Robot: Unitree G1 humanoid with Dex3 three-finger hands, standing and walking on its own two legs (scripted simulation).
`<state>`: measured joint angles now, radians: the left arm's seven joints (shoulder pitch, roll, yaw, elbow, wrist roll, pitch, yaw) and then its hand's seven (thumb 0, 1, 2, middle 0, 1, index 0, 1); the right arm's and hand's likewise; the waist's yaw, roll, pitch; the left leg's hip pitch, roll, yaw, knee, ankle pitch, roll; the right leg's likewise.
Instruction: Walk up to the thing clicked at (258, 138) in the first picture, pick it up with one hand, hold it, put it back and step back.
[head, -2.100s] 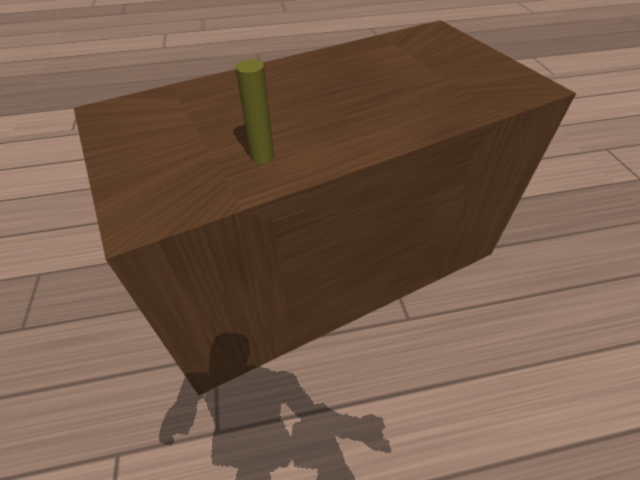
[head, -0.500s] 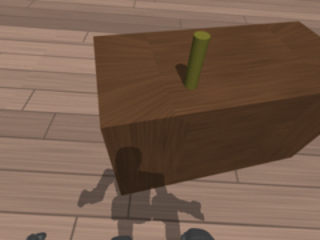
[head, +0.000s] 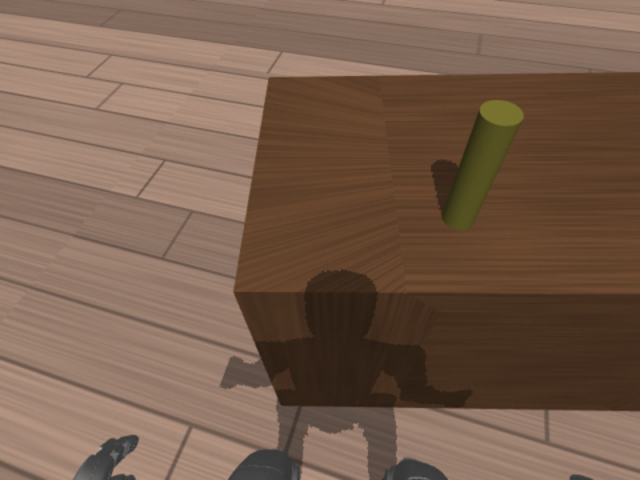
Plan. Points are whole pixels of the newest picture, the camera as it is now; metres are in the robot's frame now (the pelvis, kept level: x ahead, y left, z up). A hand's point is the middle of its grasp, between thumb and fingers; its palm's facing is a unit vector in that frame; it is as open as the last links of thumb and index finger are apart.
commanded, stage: walk up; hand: right
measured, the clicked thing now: (476, 173) +0.52 -0.18 +0.05
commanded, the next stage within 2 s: stand in 1.26 s
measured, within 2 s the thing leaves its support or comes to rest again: neither
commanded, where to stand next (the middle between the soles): +0.06 +0.01 m, yaw +2 degrees
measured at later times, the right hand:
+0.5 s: hand (516, 468) +0.16 -0.23 -0.14, palm faces -0.13 +0.93 -0.33, open 7.4 cm
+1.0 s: hand out of the picture +0.12 -0.25 -0.13, palm faces -0.13 +0.93 -0.35, open 7.4 cm
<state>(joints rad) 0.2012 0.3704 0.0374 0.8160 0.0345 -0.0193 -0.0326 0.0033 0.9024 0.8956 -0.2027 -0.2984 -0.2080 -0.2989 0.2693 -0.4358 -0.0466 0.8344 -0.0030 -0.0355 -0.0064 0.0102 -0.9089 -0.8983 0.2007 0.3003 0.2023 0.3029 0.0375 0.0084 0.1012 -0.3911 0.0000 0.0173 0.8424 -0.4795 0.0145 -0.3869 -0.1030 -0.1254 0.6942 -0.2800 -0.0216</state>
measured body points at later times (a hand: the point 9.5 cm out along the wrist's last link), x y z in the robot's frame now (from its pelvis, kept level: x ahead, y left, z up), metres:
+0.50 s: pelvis +0.02 +0.00 +0.01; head +0.04 +0.00 +0.46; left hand +0.08 +0.32 -0.11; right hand +0.17 -0.28 -0.11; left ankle +0.03 +0.12 -0.72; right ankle +0.03 -0.13 -0.72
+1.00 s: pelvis +0.01 +0.00 +0.03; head +0.02 +0.00 +0.48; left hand +0.05 +0.32 -0.10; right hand +0.13 -0.30 -0.10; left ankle +0.03 +0.12 -0.72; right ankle +0.03 -0.13 -0.72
